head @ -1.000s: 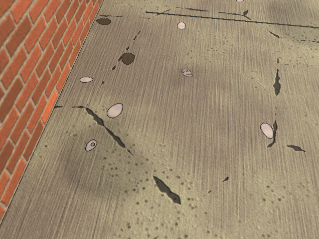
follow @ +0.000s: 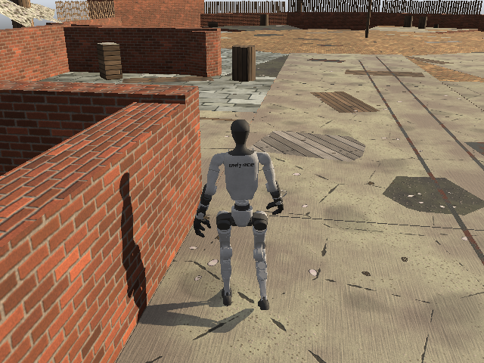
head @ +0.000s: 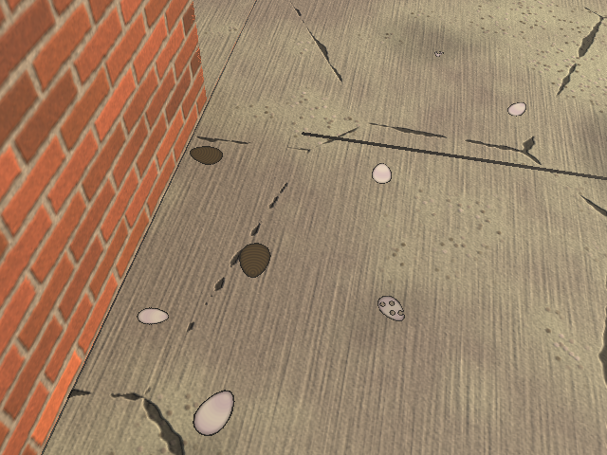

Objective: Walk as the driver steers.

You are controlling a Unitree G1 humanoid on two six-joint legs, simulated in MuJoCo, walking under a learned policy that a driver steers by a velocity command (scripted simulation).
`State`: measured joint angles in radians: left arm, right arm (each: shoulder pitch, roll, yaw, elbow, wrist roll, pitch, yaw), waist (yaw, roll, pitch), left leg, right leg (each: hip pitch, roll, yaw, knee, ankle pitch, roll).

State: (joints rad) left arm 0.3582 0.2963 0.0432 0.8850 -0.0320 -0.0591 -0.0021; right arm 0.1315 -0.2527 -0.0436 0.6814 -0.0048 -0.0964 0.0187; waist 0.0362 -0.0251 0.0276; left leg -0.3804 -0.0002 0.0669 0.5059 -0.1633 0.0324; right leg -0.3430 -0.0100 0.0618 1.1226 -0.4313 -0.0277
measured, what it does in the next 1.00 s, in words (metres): walks ahead, turning right: right foot, then left foot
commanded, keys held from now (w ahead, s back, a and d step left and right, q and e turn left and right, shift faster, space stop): w+e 0.26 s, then e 0.22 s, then no key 0.52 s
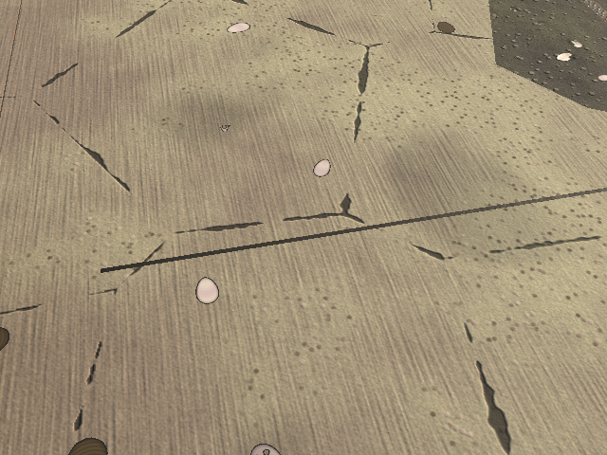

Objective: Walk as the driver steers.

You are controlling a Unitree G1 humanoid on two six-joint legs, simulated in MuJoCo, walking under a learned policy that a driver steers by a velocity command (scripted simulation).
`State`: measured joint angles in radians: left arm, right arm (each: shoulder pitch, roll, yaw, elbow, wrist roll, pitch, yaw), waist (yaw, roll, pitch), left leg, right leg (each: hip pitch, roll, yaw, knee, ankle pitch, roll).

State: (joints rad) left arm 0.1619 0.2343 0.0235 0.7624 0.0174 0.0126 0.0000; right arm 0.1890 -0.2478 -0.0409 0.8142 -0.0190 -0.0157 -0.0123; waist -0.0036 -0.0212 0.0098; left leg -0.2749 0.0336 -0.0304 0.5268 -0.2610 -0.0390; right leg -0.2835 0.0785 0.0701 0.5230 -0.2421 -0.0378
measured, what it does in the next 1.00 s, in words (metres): stands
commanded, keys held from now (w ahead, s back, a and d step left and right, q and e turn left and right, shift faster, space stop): no key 1.00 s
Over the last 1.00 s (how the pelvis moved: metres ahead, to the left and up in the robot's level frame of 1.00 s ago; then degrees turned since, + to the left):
0.33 -0.07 0.00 -22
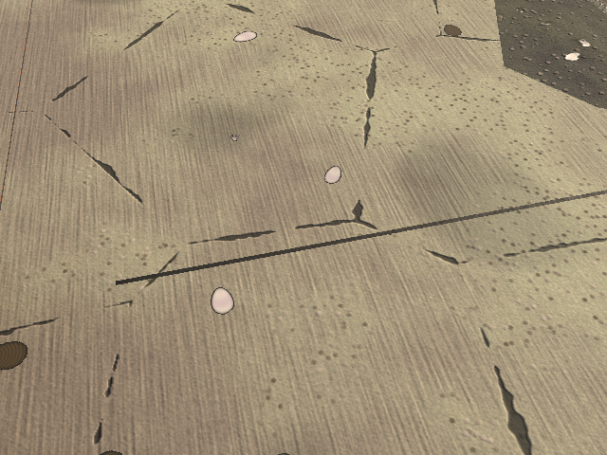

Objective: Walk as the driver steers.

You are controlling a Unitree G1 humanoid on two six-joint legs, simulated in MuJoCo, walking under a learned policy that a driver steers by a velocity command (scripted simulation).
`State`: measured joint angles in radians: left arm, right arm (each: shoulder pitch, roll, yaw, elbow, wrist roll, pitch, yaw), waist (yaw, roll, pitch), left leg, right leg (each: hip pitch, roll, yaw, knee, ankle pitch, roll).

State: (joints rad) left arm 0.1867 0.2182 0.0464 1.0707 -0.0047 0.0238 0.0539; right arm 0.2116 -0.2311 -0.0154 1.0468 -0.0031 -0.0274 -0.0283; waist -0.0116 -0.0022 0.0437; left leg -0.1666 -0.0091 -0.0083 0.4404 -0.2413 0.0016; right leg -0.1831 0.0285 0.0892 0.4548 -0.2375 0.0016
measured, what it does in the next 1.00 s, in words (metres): walks ahead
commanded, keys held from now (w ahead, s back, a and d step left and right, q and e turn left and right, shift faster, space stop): no key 0.42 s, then w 0.32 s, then w+q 0.26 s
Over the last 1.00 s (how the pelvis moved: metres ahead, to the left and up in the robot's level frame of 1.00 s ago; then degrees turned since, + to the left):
0.01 0.03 0.01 0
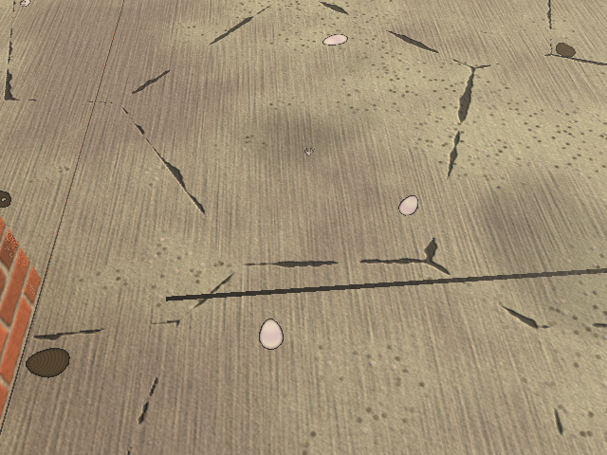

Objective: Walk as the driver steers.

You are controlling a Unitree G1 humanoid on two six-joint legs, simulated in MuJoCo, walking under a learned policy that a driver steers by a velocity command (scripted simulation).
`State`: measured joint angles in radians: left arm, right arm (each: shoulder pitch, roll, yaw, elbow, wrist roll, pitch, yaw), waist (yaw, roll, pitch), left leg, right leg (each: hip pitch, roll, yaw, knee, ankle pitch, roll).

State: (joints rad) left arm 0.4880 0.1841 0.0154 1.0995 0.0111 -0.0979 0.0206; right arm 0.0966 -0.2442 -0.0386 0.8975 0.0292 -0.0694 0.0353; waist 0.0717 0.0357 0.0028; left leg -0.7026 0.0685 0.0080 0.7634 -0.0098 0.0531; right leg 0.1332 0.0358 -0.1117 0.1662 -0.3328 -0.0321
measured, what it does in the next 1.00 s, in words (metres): walks ahead, turning left: left foot, then right foot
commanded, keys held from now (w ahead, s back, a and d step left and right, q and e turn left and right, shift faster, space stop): w+q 0.34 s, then w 0.30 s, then no key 0.36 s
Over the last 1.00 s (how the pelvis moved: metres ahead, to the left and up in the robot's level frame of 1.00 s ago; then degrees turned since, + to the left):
0.17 -0.02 -0.01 5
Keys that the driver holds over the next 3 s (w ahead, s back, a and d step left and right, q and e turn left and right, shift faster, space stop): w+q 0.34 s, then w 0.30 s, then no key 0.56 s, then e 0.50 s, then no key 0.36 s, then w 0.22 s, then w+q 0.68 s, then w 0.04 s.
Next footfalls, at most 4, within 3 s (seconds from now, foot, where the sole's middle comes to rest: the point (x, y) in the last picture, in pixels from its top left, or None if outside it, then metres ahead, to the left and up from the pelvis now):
0.14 left None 0.27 0.11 -0.77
0.62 right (357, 413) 0.59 -0.02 -0.77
1.04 left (247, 390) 0.62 0.23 -0.77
1.58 right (366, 409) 0.60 -0.04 -0.77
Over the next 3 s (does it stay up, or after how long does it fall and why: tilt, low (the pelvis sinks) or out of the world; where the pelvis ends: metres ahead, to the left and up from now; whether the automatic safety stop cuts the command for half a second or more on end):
stays up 0.90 0.09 0.00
